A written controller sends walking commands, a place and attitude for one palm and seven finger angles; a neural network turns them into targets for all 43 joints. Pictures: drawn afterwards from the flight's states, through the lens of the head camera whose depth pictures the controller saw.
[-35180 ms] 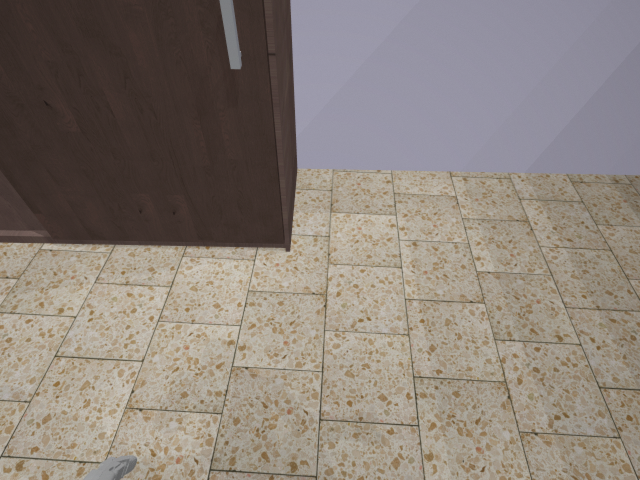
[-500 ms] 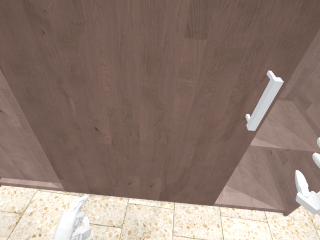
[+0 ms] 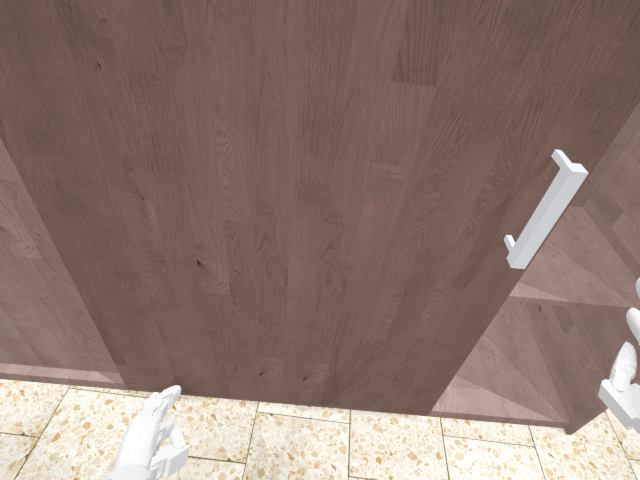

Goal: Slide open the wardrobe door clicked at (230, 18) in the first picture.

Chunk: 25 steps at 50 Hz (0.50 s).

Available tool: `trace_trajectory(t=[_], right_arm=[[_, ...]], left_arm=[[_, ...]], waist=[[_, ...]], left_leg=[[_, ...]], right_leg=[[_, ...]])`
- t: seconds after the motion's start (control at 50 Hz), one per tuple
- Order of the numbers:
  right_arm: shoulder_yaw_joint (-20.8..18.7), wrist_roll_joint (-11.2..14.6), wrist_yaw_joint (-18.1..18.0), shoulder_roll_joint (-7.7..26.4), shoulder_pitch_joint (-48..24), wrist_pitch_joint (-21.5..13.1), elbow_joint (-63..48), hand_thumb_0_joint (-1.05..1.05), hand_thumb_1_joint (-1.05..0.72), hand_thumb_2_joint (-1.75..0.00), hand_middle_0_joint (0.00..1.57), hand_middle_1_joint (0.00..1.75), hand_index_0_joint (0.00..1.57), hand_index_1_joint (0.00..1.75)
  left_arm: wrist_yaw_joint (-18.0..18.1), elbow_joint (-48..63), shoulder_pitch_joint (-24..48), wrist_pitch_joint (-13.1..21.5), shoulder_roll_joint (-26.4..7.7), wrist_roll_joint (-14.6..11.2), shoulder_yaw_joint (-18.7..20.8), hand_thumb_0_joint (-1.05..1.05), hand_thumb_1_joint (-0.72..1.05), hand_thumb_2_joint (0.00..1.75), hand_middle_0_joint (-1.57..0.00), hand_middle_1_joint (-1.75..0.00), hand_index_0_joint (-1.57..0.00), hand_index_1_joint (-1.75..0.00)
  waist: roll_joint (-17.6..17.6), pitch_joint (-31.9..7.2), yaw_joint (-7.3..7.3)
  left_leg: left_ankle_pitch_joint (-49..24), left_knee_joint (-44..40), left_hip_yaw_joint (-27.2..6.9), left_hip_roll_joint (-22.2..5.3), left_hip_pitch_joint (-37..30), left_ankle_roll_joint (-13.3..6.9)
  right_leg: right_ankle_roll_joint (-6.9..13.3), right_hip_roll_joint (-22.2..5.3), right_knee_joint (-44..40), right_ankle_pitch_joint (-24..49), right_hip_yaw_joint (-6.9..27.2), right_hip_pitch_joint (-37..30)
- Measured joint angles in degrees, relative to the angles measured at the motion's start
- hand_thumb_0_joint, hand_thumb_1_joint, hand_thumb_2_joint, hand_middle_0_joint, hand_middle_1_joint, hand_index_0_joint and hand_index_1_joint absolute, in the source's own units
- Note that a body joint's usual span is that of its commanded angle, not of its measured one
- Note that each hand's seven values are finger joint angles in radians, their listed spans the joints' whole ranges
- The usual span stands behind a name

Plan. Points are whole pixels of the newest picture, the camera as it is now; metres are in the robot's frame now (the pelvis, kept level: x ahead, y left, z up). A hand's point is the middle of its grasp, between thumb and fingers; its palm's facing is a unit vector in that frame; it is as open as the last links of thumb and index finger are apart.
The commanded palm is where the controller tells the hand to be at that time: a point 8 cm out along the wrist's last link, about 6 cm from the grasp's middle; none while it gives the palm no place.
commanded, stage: step back with the hand held close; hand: right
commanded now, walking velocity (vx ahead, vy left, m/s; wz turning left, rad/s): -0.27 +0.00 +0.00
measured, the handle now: (537, 211) +0.49 -0.35 +0.12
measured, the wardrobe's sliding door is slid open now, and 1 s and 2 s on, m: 0.48 0.48 0.48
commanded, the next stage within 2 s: stop stepping back and stand still in 1.00 s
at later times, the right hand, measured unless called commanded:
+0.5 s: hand out of the picture +0.13 -0.32 +0.15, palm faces +0.43 +0.78 -0.45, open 7.4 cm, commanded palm +0.08 -0.35 +0.18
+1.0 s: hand out of the picture +0.04 -0.40 +0.17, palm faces +0.50 +0.77 -0.39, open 7.4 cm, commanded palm -0.04 -0.43 +0.18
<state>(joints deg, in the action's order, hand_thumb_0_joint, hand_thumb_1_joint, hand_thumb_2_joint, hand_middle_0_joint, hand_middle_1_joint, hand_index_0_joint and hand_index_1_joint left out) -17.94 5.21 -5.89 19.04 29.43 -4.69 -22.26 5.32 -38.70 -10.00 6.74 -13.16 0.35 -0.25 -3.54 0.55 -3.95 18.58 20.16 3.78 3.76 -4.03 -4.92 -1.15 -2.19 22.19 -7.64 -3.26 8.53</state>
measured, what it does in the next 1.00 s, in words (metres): shifts its weight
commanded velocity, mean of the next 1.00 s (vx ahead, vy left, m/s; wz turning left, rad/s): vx -0.30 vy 0.00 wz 0.03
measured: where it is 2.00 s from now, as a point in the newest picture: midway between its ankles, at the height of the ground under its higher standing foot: outside the picture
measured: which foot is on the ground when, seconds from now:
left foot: down 0.00-1.00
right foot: down 0.00-1.00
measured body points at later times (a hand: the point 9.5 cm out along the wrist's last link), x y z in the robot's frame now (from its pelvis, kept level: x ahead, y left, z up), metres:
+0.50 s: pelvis -0.06 -0.05 -0.01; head -0.06 -0.05 +0.44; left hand +0.11 +0.19 -0.10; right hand +0.10 -0.36 +0.18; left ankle -0.07 +0.05 -0.74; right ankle +0.05 -0.14 -0.74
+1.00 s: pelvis -0.15 -0.11 -0.02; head -0.14 -0.14 +0.43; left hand +0.07 +0.10 -0.07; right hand +0.00 -0.44 +0.19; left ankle -0.13 +0.01 -0.74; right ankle +0.05 -0.15 -0.73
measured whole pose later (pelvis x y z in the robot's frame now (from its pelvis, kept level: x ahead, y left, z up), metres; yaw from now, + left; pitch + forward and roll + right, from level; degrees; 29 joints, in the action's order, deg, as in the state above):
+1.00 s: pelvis -0.15 -0.11 -0.02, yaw -5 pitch -2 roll +5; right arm -23.9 4.4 -8.2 25.5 25.8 -10.7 -30.1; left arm 3.8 -33.0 -9.1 6.7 -11.9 0.5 0.4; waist -1.7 2.5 -1.3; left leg 25.2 32.8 1.8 4.8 14.0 -3.2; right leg 2.6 1.1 22.9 -1.9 -5.5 27.5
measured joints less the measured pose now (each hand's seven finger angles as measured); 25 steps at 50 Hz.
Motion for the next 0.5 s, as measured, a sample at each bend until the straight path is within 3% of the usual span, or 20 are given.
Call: trace_trajectory(t=[0.16, 0.22, 0.3, 0.5], right_arm=[[-3.6, -1.2, -0.1, 3.2, -3.3, -2.6, 1.2, 0.02, -0.89, -0.9, 0.21, 0.31, 0.21, 0.3], [-3.3, -1.2, -0.3, 3.2, -0.6, -2.4, -1.8, 0.02, -0.9, -0.9, 0.2, 0.31, 0.21, 0.3], [-2.7, -1.1, -0.4, 3.8, 1.7, -2.3, -4.2, 0.02, -0.89, -0.9, 0.21, 0.31, 0.21, 0.3], [-3.9, -0.9, -2.3, 5.4, 1.8, -4.6, -3.7, 0.02, -0.89, -0.9, 0.21, 0.31, 0.21, 0.3]], left_arm=[[-0.5, 3.0, 0.7, -3.8, -1.0, -1.0, -0.1, 0.01, 0.9, 0.9, -0.2, -0.3, -0.21, -0.3], [-0.5, 4.7, 0.4, -4.7, -1.4, -1.3, 0.0, 0.01, 0.9, 0.9, -0.2, -0.3, -0.21, -0.3], [-0.2, 6.2, 0.3, -5.5, -1.8, -1.6, 0.6, 0.01, 0.9, 0.9, -0.2, -0.3, -0.21, -0.3], [0.4, 4.5, -2.8, -4.2, -0.8, -1.4, 0.0, 0.01, 0.9, 0.9, -0.2, -0.3, -0.2, -0.3]], waist=[[0.1, 0.4, 1.65], [0.3, 0.3, 2.35], [-0.3, 0.5, 2.75], [0.0, 0.6, 2.59]], left_leg=[[0.7, 4.4, 1.3, 0.7, 6.0, 1.2], [1.5, 7.5, 1.0, 0.2, 8.8, 2.3], [1.8, 9.1, 0.8, 0.1, 11.2, 1.3], [0.6, 11.5, 0.9, -0.8, 13.9, 3.0]], right_leg=[[2.8, -0.8, 7.5, -0.4, 1.2, 8.0], [1.7, -0.7, 7.1, -0.7, 0.7, 9.0], [0.9, -0.7, 7.8, -0.8, 0.4, 10.8], [3.3, 0.6, 10.6, -0.1, 1.2, 13.9]])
